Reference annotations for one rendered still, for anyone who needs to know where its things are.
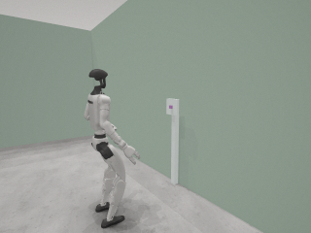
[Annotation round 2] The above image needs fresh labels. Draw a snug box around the robot right upper arm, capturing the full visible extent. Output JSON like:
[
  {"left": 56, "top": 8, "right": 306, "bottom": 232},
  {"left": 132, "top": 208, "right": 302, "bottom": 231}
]
[{"left": 98, "top": 94, "right": 111, "bottom": 130}]

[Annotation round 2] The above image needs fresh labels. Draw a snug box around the robot left thigh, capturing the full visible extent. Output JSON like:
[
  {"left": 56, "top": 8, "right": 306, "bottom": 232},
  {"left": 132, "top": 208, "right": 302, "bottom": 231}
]
[{"left": 91, "top": 143, "right": 116, "bottom": 179}]

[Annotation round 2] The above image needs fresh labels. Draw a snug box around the robot left upper arm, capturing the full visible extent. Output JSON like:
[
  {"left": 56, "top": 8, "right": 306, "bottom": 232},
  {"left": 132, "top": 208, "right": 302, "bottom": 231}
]
[{"left": 84, "top": 95, "right": 90, "bottom": 121}]

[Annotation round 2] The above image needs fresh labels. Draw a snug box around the humanoid robot torso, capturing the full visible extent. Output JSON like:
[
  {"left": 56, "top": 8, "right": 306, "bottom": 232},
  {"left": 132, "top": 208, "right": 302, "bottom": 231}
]
[{"left": 87, "top": 91, "right": 111, "bottom": 152}]

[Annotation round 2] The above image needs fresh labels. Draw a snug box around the right robot forearm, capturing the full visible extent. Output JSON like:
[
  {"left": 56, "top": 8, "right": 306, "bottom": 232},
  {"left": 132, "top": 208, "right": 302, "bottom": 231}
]
[{"left": 103, "top": 121, "right": 127, "bottom": 150}]

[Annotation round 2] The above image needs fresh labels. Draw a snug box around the robot right hand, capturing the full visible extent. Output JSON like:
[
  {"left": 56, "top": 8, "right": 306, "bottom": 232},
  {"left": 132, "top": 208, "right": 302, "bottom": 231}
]
[{"left": 123, "top": 145, "right": 141, "bottom": 165}]

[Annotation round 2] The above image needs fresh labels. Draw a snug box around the panel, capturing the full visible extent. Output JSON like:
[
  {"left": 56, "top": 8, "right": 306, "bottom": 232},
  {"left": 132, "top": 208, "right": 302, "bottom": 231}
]
[{"left": 166, "top": 98, "right": 179, "bottom": 184}]

